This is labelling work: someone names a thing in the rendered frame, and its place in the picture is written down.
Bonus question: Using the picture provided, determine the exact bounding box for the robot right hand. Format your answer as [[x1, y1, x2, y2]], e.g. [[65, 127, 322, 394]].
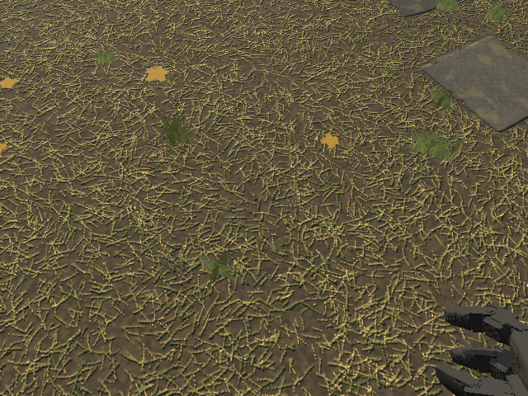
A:
[[435, 304, 528, 396]]

